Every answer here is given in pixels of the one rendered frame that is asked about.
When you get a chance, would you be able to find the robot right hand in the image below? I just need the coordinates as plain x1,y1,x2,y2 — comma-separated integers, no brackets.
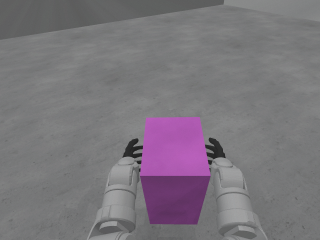
205,137,226,172

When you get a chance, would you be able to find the left robot forearm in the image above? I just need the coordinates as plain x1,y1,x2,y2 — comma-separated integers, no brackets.
87,156,140,240

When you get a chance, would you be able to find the robot left hand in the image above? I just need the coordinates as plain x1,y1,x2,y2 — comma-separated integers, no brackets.
122,138,143,172

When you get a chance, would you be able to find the right robot forearm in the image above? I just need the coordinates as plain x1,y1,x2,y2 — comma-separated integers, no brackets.
209,157,268,240

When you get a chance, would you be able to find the carton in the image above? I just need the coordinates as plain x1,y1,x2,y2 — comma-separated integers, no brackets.
140,117,211,225

